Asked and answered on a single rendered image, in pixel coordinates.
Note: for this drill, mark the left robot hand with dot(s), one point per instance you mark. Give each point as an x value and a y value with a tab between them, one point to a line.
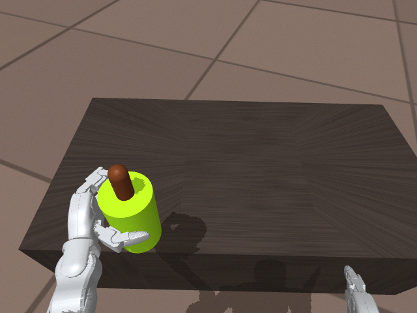
85	218

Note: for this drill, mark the right robot hand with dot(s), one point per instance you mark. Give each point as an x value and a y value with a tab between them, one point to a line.
357	299

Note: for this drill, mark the bottle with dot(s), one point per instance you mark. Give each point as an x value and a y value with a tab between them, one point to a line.
127	201

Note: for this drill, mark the left robot arm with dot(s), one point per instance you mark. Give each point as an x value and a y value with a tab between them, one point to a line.
77	274

